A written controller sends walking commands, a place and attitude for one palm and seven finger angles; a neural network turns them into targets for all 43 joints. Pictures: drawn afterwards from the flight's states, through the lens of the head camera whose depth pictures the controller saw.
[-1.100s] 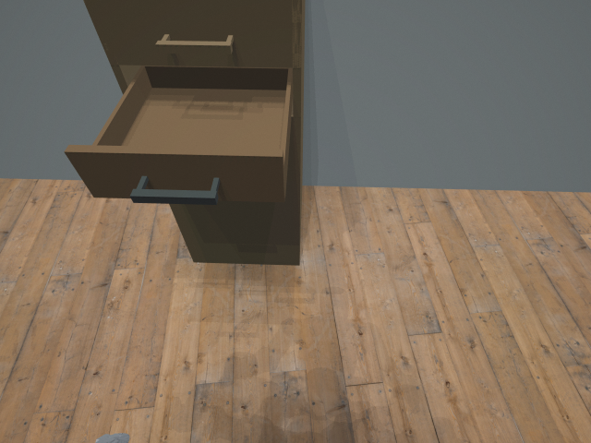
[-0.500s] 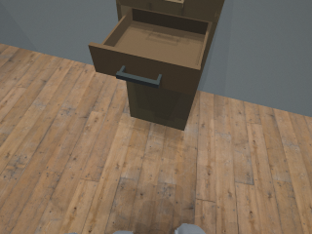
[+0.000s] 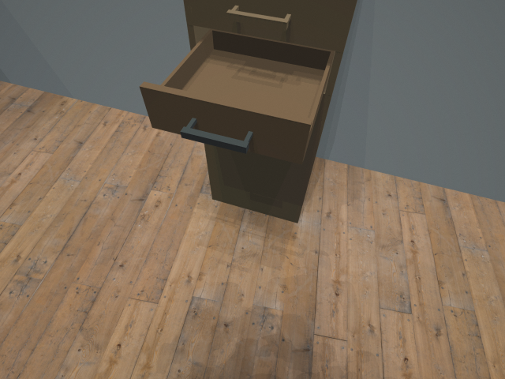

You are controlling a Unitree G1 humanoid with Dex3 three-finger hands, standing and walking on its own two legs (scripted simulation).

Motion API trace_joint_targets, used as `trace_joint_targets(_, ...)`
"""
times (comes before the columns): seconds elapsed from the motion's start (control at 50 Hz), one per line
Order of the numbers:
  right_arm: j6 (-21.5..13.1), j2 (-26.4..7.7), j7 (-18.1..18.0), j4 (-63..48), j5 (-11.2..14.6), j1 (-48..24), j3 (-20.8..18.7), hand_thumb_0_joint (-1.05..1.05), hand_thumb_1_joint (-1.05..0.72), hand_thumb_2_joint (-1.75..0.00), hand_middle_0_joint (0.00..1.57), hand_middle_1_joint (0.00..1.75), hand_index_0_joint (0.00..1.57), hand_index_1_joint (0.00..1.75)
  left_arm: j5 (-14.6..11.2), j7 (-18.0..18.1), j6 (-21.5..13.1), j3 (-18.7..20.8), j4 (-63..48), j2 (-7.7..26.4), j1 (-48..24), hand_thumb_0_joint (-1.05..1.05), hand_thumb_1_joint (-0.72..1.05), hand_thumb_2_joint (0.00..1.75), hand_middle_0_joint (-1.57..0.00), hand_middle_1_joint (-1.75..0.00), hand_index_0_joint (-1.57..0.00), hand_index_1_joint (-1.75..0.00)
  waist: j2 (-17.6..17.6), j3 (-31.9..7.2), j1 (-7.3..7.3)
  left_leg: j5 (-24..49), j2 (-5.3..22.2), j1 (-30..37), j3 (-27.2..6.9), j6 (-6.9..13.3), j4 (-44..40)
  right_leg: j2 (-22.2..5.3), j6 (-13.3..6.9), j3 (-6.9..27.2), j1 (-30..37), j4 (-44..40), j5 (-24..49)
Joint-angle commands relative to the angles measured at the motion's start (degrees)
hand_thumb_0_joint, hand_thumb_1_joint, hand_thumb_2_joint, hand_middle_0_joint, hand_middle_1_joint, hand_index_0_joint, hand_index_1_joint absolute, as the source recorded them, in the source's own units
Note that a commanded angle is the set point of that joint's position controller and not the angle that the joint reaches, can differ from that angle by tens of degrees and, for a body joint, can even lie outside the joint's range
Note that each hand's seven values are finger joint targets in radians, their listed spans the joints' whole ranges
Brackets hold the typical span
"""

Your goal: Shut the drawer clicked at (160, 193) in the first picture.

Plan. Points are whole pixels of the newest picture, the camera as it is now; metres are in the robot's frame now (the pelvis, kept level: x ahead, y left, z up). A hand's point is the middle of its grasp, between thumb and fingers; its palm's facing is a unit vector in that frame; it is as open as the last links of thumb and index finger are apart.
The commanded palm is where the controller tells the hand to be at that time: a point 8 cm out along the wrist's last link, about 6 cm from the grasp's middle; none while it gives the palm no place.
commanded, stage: stand and wait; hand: left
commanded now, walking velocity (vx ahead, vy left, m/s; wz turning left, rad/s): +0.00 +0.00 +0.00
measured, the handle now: (217, 134) +0.59 +0.12 +0.01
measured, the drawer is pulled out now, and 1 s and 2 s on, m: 0.30 0.30 0.30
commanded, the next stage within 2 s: look at it before walking up in 0.24 s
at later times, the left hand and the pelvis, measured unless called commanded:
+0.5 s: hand (113, 373) +0.14 +0.25 -0.14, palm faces -0.05 -0.93 -0.37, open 7.4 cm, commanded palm none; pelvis +0.02 +0.00 +0.01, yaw -1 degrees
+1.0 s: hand out of the picture +0.12 +0.24 -0.16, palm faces -0.05 -0.94 -0.33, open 7.4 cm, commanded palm none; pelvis +0.03 +0.00 +0.01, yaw -2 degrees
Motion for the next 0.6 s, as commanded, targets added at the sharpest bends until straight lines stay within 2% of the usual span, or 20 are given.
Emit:
trace_joint_targets(0.0, -1.6, -11.0, -0.6, -2.9, 0.1, -0.8, -1.7, 0.0, -0.9, -0.9, 0.2, 0.3, 0.2, 0.3, -0.3, 0.8, -1.5, 2.7, -3.2, 13.0, -2.7, 0.0, 0.9, 0.9, -0.2, -0.3, -0.2, -0.3, 2.5, -6.7, -0.84, 7.2, 4.5, 3.8, -2.8, 2.5, -3.8, -5.8, -2.9, 5.0, 0.9, -5.9, 6.6)
trace_joint_targets(0.06, -1.7, -12.6, -0.4, -3.0, 0.1, -2.0, -1.7, 0.0, -0.9, -0.9, 0.2, 0.3, 0.2, 0.3, -0.3, 0.7, -1.6, 2.6, -3.4, 14.3, -4.1, 0.0, 0.9, 0.9, -0.2, -0.3, -0.2, -0.3, 1.1, -7.3, -0.81, 8.0, 4.7, 4.0, -2.8, 2.3, -4.2, -5.9, -2.9, 5.1, 2.0, -6.1, 8.1)
trace_joint_targets(0.1, -1.7, -13.3, -0.4, -3.1, 0.1, -2.5, -1.6, 0.0, -0.9, -0.9, 0.2, 0.3, 0.2, 0.3, -0.3, 0.6, -1.7, 2.7, -3.6, 15.0, -5.2, 0.0, 0.9, 0.9, -0.2, -0.3, -0.2, -0.3, 1.9, -7.3, -0.9, 9.2, 4.9, 4.4, -2.7, 2.3, -4.6, -6.0, -2.9, 5.0, 2.4, -6.2, 9.5)
trace_joint_targets(0.14, -1.7, -14.2, -0.2, -3.2, 0.1, -3.3, -1.5, 0.0, -0.9, -0.9, 0.2, 0.3, 0.2, 0.3, -0.3, 0.5, -1.7, 2.6, -3.8, 15.6, -6.0, 0.0, 0.9, 0.9, -0.2, -0.3, -0.2, -0.3, 0.8, -7.4, -0.84, 8.5, 5.0, 4.3, -2.8, 2.2, -5.2, -6.0, -2.7, 5.1, 2.7, -6.6, 8.7)
trace_joint_targets(0.22, -1.7, -15.3, 0.0, -3.1, 0.0, -4.0, -1.2, 0.0, -0.9, -0.9, 0.2, 0.3, 0.2, 0.3, -0.3, 0.4, -1.7, 2.3, -4.1, 16.5, -7.4, 0.0, 0.9, 0.9, -0.2, -0.3, -0.2, -0.3, 1.1, -7.3, -0.94, 8.4, 5.1, 4.6, -2.6, 2.1, -6.1, -5.8, -2.6, 5.3, 2.9, -7.2, 8.2)
trace_joint_targets(0.26, -1.7, -15.8, 0.1, -3.1, 0.0, -4.3, -1.1, 0.0, -0.9, -0.9, 0.2, 0.3, 0.2, 0.3, -0.3, 0.3, -1.7, 2.2, -4.1, 16.9, -7.8, 0.0, 0.9, 0.9, -0.2, -0.3, -0.2, -0.3, -0.2, -7.4, -0.92, 8.5, 5.1, 4.8, -2.7, 2.1, -6.4, -5.9, -2.6, 5.3, 3.0, -7.5, 8.3)
trace_joint_targets(0.3, -1.8, -16.1, 0.1, -3.1, 0.0, -4.5, -1.0, 0.0, -0.9, -0.9, 0.2, 0.3, 0.2, 0.3, -0.3, 0.3, -1.8, 2.0, -4.2, 17.2, -8.0, 0.0, 0.9, 0.9, -0.2, -0.3, -0.2, -0.3, 0.4, -7.5, -0.94, 9.4, 5.1, 5.6, -2.4, 2.2, -6.4, -5.9, -2.5, 5.2, 3.1, -7.5, 9.4)
trace_joint_targets(0.36, -1.8, -16.5, 0.1, -3.0, 0.1, -4.6, -0.8, 0.0, -0.9, -0.9, 0.2, 0.3, 0.2, 0.3, -0.4, 0.3, -1.9, 2.0, -4.4, 17.5, -8.3, 0.0, 0.9, 0.9, -0.2, -0.3, -0.2, -0.3, -0.9, -8.2, -1.05, 11.0, 5.3, 6.2, -2.2, 2.1, -6.5, -5.9, -2.5, 5.1, 3.9, -7.3, 11.6)
trace_joint_targets(0.42, -1.9, -16.4, 0.1, -3.0, 0.1, -4.6, -0.8, 0.0, -0.9, -0.9, 0.2, 0.3, 0.2, 0.3, -0.4, 0.4, -2.0, 1.9, -4.6, 17.8, -8.1, 0.0, 0.9, 0.9, -0.2, -0.3, -0.2, -0.3, 0.2, -8.8, -1.04, 12.9, 5.2, 7.1, -1.9, 2.1, -6.2, -6.1, -2.6, 5.2, 4.5, -7.1, 14.2)
trace_joint_targets(0.48, -1.8, -16.4, -0.1, -3.1, 0.2, -4.6, -0.8, 0.0, -0.9, -0.9, 0.2, 0.3, 0.2, 0.3, -0.4, 0.5, -2.0, 1.9, -4.6, 17.7, -7.5, 0.0, 0.9, 0.9, -0.2, -0.3, -0.2, -0.3, -1.4, -9.1, -0.99, 13.4, 5.3, 8.2, -1.6, 2.2, -6.0, -5.9, -2.5, 5.1, 4.5, -7.2, 15.1)
trace_joint_targets(0.52, -1.8, -16.3, 0.0, -2.8, 0.1, -4.5, -0.7, 0.0, -0.9, -0.9, 0.2, 0.3, 0.2, 0.3, -0.4, 0.5, -2.0, 1.9, -4.5, 17.6, -7.5, 0.0, 0.9, 0.9, -0.2, -0.3, -0.2, -0.3, 0.3, -8.9, -1.06, 13.4, 5.2, 7.8, -1.4, 2.1, -6.2, -6.1, -2.6, 5.1, 4.8, -7.1, 15.3)
trace_joint_targets(0.58, -1.8, -16.1, -0.2, -2.8, 0.3, -4.5, -0.8, 0.0, -0.9, -0.9, 0.2, 0.3, 0.2, 0.3, -0.4, 0.6, -2.1, 2.0, -4.4, 17.6, -6.7, 0.0, 0.9, 0.9, -0.2, -0.3, -0.2, -0.3, -0.5, -8.8, -0.96, 13.7, 5.3, 8.6, -1.2, 2.1, -6.0, -5.9, -2.6, 5.2, 4.6, -7.3, 16.0)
